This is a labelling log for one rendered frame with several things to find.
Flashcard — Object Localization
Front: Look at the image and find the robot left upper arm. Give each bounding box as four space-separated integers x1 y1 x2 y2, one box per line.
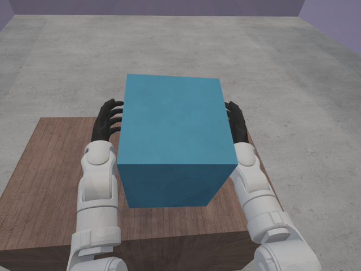
70 257 128 271

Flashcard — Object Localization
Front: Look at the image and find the carton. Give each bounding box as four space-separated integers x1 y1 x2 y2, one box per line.
117 74 238 208

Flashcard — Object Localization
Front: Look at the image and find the robot left hand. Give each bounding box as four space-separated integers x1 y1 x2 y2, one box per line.
91 99 124 142

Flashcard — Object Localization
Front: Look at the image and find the robot right forearm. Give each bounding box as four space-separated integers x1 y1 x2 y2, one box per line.
230 142 322 271

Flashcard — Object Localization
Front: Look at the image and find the robot left forearm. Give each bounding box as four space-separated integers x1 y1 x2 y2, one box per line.
67 140 121 271

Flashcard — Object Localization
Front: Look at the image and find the robot right hand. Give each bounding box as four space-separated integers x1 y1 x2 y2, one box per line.
225 101 249 144

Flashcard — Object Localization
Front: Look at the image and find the pedestal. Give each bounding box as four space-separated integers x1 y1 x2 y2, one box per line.
0 116 283 271

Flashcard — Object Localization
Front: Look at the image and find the robot right upper arm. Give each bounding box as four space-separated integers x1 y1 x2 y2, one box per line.
254 239 321 271

